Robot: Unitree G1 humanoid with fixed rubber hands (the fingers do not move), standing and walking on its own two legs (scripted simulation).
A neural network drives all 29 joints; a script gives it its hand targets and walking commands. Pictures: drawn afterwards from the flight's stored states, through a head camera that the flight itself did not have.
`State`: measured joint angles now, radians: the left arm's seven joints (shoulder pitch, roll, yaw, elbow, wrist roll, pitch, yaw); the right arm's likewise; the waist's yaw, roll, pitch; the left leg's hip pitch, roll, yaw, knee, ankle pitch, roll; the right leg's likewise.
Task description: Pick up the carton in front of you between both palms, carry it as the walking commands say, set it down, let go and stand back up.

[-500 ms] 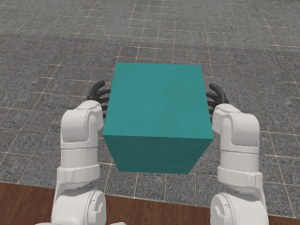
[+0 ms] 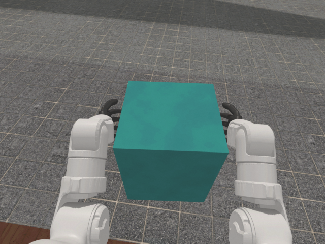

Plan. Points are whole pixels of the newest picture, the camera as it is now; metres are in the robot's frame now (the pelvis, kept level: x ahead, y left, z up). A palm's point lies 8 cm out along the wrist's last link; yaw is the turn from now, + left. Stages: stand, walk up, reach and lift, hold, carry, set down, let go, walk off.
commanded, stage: carry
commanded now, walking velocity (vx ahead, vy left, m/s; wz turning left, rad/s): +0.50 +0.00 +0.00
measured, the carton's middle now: (168, 144) +0.35 +0.01 +0.05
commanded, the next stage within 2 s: none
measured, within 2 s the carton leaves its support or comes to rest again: neither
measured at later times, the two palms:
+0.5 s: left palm (130, 74) +0.55 +0.14 +0.12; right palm (229, 83) +0.55 -0.16 +0.11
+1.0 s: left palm (138, 42) +0.86 +0.17 +0.07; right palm (207, 44) +0.88 -0.13 +0.07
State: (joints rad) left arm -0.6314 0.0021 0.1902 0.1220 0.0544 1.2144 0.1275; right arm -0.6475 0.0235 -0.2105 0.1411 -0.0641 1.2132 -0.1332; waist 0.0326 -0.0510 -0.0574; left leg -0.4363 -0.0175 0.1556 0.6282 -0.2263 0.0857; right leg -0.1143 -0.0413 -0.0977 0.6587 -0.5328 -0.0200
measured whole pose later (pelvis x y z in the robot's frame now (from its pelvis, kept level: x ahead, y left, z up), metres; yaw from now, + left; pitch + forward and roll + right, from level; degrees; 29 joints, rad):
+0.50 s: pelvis +0.20 +0.00 +0.00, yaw +2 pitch +5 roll +1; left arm -0.60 -0.02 0.25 0.08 0.07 1.21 0.12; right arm -0.64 0.02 -0.16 0.16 -0.05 1.19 -0.14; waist -0.07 0.02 -0.10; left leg -0.11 -0.03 0.08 0.55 -0.53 0.04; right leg -0.51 -0.02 -0.06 0.57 0.07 -0.03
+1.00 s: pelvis +0.51 -0.02 -0.05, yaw +3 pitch +4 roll +1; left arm -0.68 0.02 0.22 0.17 0.01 1.14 0.11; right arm -0.66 0.06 -0.23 0.12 -0.14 1.16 -0.10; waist 0.05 -0.03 -0.04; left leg -0.52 -0.07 0.13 0.57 -0.15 0.13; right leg -0.33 0.05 -0.02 1.21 -0.48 -0.04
